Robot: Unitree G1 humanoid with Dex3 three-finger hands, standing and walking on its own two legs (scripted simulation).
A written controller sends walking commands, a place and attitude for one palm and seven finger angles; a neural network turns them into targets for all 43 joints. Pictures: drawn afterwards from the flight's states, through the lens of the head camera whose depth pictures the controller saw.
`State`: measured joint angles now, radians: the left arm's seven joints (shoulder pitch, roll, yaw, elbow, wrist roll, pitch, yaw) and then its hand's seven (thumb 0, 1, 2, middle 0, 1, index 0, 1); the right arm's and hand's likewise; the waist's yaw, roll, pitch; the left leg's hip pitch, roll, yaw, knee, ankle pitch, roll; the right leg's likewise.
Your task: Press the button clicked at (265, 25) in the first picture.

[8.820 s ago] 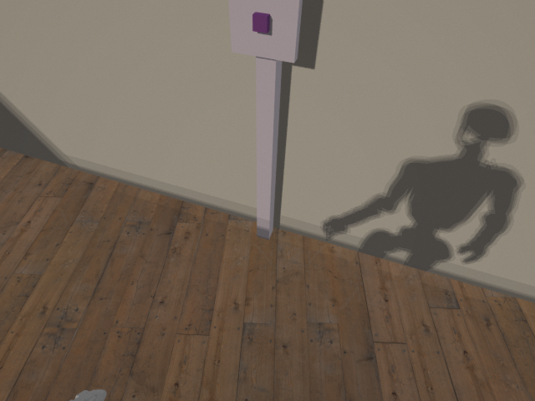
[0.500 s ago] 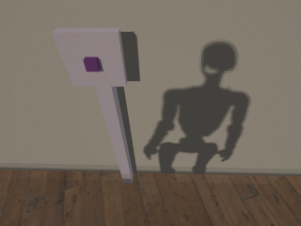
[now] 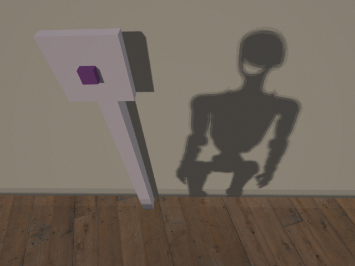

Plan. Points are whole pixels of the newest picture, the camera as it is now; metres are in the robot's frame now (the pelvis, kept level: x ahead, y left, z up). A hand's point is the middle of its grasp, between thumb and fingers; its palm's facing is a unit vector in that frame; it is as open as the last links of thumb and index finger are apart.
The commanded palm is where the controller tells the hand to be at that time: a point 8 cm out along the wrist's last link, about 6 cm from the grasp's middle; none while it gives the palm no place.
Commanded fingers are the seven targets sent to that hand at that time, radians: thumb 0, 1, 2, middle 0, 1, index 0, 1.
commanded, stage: come to a stop and stand still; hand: left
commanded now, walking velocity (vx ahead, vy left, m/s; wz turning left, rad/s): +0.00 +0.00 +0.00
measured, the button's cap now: (89, 74) +0.49 +0.23 +0.18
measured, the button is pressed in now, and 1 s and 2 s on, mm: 0 0 0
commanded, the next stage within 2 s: look again from close up in 0.42 s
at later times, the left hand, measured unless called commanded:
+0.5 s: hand out of the picture +0.01 +0.16 -0.17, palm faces +0.02 -0.98 -0.21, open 7.3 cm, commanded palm none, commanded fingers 0.00 0.90 0.90 -0.20 -0.30 -0.20 -0.30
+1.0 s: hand out of the picture +0.00 +0.15 -0.17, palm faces +0.03 -0.98 -0.18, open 7.3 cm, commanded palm none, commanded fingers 0.00 0.90 0.90 -0.20 -0.30 -0.20 -0.30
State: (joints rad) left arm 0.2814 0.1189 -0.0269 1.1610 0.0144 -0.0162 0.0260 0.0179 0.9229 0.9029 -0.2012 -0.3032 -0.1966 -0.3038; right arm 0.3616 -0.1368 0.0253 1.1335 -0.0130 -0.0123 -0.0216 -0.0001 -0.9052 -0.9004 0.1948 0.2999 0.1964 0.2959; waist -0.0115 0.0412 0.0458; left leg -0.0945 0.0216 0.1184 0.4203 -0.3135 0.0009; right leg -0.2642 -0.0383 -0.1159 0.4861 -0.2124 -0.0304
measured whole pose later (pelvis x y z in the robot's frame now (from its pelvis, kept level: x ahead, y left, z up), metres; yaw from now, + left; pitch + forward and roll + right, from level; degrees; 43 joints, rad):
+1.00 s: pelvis +0.02 -0.01 +0.00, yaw +1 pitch -1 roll +0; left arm 0.28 0.13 -0.01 1.16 0.01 -0.02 0.03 0.01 0.92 0.90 -0.20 -0.30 -0.20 -0.30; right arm 0.34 -0.11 0.02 1.16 -0.01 -0.02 -0.04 0.00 -0.90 -0.90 0.19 0.30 0.20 0.30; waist 0.00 0.02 0.04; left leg -0.06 0.05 0.10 0.40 -0.33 -0.03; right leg -0.22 -0.01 -0.14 0.46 -0.23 -0.05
